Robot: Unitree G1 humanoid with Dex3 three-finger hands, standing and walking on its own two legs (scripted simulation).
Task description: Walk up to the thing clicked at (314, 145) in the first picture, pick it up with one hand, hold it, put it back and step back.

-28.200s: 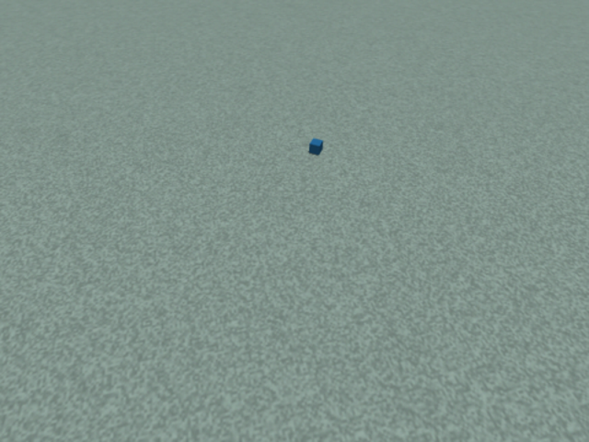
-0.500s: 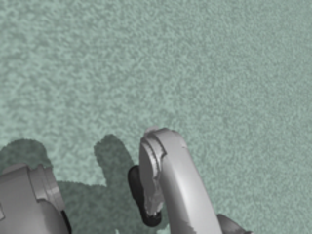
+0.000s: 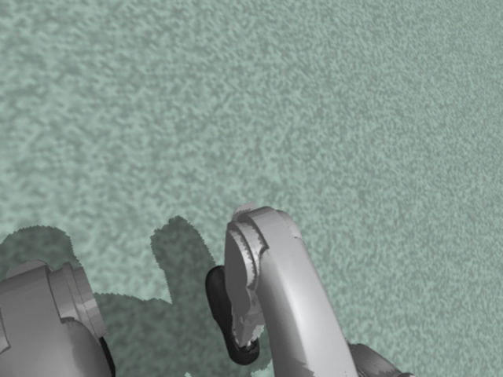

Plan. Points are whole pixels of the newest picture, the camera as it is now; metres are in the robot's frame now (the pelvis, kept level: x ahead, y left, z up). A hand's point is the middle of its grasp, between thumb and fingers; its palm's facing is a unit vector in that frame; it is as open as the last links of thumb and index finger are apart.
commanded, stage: close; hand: left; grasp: from above
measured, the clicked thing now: out of the picture +0.42 +0.32 -0.27
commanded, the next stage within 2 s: settle in 0.54 s
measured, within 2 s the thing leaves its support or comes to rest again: leaves its support in 0.94 s
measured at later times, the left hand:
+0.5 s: hand out of the picture +0.41 +0.33 -0.24, palm faces -0.41 -0.18 -0.89, open 9.3 cm
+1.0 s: hand out of the picture +0.42 +0.33 -0.23, palm faces -0.37 -0.19 -0.91, open 9.2 cm
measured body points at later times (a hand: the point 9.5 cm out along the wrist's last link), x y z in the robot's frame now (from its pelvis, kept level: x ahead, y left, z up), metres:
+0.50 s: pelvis +0.00 +0.00 +0.00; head +0.25 +0.13 +0.35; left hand +0.42 +0.33 -0.19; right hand +0.07 -0.25 -0.06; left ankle +0.06 +0.13 -0.26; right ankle +0.12 -0.13 -0.26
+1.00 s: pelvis +0.00 +0.00 +0.00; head +0.25 +0.13 +0.35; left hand +0.43 +0.34 -0.18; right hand +0.06 -0.26 -0.06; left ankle +0.06 +0.13 -0.26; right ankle +0.12 -0.13 -0.26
